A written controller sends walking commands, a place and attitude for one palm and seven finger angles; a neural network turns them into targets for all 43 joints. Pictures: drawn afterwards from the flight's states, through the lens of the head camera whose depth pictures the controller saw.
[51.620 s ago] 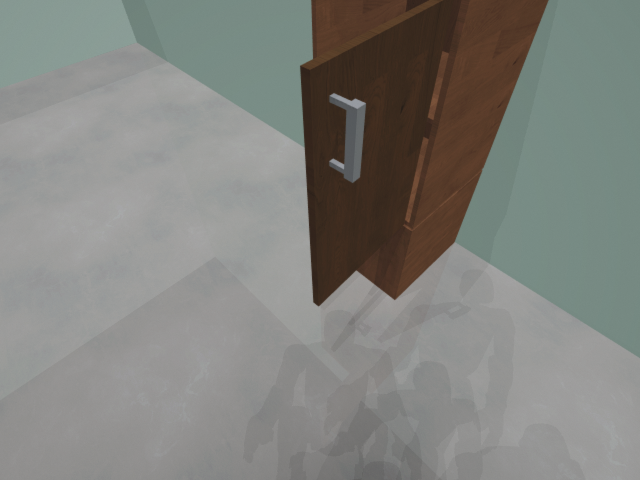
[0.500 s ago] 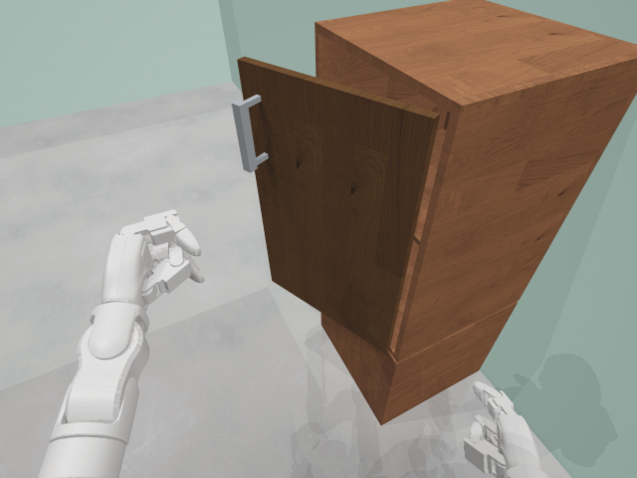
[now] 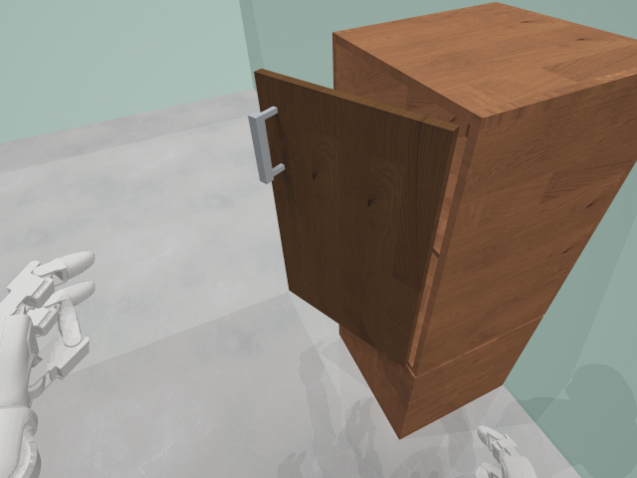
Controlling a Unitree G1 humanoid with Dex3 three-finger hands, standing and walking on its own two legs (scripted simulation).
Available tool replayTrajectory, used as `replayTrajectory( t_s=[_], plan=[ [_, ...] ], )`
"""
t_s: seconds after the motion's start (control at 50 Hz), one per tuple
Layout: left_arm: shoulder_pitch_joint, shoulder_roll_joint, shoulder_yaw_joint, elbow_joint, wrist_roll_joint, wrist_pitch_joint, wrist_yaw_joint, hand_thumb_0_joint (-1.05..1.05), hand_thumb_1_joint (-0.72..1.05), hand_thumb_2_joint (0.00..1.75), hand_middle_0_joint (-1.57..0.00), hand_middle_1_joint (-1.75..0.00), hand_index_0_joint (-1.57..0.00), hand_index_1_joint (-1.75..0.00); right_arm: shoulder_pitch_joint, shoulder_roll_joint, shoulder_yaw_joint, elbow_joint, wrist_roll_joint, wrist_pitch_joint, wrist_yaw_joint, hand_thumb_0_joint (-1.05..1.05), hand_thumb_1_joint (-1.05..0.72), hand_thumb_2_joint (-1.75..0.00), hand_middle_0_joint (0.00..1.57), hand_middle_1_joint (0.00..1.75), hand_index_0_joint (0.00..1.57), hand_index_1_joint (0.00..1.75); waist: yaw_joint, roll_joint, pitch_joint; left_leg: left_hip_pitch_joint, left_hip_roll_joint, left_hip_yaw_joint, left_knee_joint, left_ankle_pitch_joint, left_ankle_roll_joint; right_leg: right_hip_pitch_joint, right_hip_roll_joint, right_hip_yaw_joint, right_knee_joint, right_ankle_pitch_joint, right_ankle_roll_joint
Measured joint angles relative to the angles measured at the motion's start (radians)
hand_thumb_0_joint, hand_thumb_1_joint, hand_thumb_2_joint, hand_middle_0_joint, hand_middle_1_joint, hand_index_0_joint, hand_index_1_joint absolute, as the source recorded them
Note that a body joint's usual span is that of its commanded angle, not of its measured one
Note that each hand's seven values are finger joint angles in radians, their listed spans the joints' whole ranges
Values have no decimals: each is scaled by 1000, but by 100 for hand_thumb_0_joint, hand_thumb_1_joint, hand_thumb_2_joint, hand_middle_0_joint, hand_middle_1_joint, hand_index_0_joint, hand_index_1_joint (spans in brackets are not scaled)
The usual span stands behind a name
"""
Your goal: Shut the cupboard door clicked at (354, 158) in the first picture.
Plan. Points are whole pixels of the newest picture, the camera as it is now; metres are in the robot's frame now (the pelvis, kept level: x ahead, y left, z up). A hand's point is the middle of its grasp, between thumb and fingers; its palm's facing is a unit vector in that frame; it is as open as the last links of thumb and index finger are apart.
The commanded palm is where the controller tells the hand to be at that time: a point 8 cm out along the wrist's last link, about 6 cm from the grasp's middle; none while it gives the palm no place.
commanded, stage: draw the hand back to the body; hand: left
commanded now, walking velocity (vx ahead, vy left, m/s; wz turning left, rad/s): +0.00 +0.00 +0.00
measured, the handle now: (269, 145) +0.63 +0.17 +0.12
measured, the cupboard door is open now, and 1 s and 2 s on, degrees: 25 25 25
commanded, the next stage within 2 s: step back with the hand held close in 0.40 s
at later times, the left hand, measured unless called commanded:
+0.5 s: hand (71, 347) +0.18 +0.26 +0.16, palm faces +0.47 -0.79 -0.39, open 7.4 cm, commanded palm +0.13 +0.29 +0.17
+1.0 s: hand (34, 368) +0.16 +0.29 +0.16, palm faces +0.37 -0.78 -0.51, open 7.4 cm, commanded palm +0.10 +0.32 +0.17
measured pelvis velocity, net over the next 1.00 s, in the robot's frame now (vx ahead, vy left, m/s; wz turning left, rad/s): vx -0.04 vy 0.02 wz -0.02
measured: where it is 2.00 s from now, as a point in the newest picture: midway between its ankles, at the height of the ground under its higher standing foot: outside the picture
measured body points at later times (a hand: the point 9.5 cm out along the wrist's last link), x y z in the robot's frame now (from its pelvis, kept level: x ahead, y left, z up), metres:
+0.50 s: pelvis +0.00 -0.01 +0.00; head -0.03 -0.03 +0.45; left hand +0.15 +0.30 +0.18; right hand +0.19 -0.22 -0.09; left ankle -0.01 +0.10 -0.74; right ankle -0.02 -0.12 -0.74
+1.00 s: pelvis -0.04 +0.02 -0.01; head -0.04 +0.03 +0.44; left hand +0.14 +0.33 +0.19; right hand +0.13 -0.23 -0.08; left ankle -0.01 +0.10 -0.74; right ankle -0.02 -0.12 -0.74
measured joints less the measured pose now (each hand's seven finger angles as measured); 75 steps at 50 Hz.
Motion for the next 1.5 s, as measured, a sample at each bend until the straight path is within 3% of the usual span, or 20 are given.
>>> replayTrajectory(
  t_s=[0.1, 0.2, 0.34, 0.54, 0.64, 0.76, 0.98, 1.12, 1.24, 1.4, 1.46, 1.5],
  plan=[
    [59, 12, 49, -31, 2, -11, 16, 2, 89, 90, -34, -45, -34, -44, -1, -14, -18, 2, 3, -23, -8, 1, -91, -89, 21, 30, 20, 30, 15, -1, -1, -2, 2, -4, 8, -5, -1, 2, 2, -4, 3, -4, -1],
    [14, -23, 24, -12, 12, -11, 31, 2, 89, 90, -26, -36, -26, -36, -21, -27, -23, 7, 0, -48, -15, 1, -91, -89, 20, 30, 20, 30, 29, 2, 9, -6, -5, -14, 7, 3, 1, -2, -5, -14, 10, -4, 0],
    [0, -18, 4, -13, 12, -12, 25, 2, 89, 90, -22, -32, -22, -31, -40, 2, -7, -1, -4, -59, -16, 1, -91, -89, 21, 30, 20, 30, 20, -19, 6, -3, 1, -11, 0, 8, -5, -3, 1, -11, 9, -1, -6],
    [4, -2, 26, -20, 7, -22, 17, 2, 89, 90, -21, -30, -21, -30, -29, 9, 0, -2, -4, -55, -10, 1, -91, -89, 21, 30, 20, 30, 13, -7, 14, 4, 6, -6, -5, 8, -8, 3, 6, -5, 0, 4, -8],
    [25, 12, 56, -16, 15, -56, 18, 2, 89, 90, -21, -30, -21, -30, -29, -6, -9, -18, -2, -17, -2, 1, -91, -89, 21, 30, 20, 30, -8, 6, -3, -84, 19, -15, 44, -4, -5, -56, 19, -14, -9, 21, -7],
    [79, 27, 41, -60, 19, -68, 24, 2, 89, 90, -21, -30, -21, -30, -40, -28, -38, -42, 1, 28, -11, 1, -91, -89, 21, 30, 20, 30, -27, -7, 8, -145, 7, 1, 59, 3, 9, -127, 5, 1, 17, 27, 9],
    [118, 123, 109, -153, 13, -90, 38, 2, 89, 90, -22, -30, -21, -30, -50, -4, -40, -111, 9, 67, -21, 1, -91, -89, 21, 30, 20, 30, -51, -71, 6, -205, -10, 33, 98, 23, 32, -210, -14, 32, 89, 40, 29],
    [105, 88, 111, -135, 38, -118, 42, 2, 89, 90, -21, -30, -21, -30, -26, -2, -27, -122, 9, 33, -22, 1, -91, -89, 21, 30, 20, 30, -44, -75, -5, -269, -9, 26, 172, 27, 43, -266, -14, 25, 155, 46, 32],
    [50, 53, 108, -123, 70, -142, 46, 2, 89, 90, -21, -30, -21, -30, 12, 2, -25, -98, 3, -2, -22, 1, -91, -89, 21, 30, 20, 30, -43, -70, 13, -338, -2, 0, 268, -2, 49, -306, 16, 39, 236, 22, 25],
    [72, 43, 104, -205, 59, -189, 72, 2, 89, 90, -21, -30, -21, -30, 26, 4, -33, -27, -13, -16, 3, 1, -91, -89, 21, 30, 20, 30, -34, -93, 8, -397, -11, -19, 347, -148, 3, -353, 9, 37, 232, 65, 15],
    [54, 63, 103, -214, 55, -200, 80, 2, 89, 90, -21, -30, -21, -30, 21, 3, -33, -20, -12, -16, -3, 1, -91, -89, 21, 30, 20, 30, -47, -102, 12, -394, -11, -17, 294, -35, 17, -375, 5, 38, 237, 47, 21],
    [34, 75, 116, -194, 62, -208, 80, 2, 89, 90, -22, -30, -21, -30, 15, 4, -34, -26, -13, -31, -14, 1, -91, -89, 21, 30, 20, 30, -61, -76, 24, -404, 14, -21, 273, 57, 43, -401, 44, 51, 353, -42, 21]
  ],
)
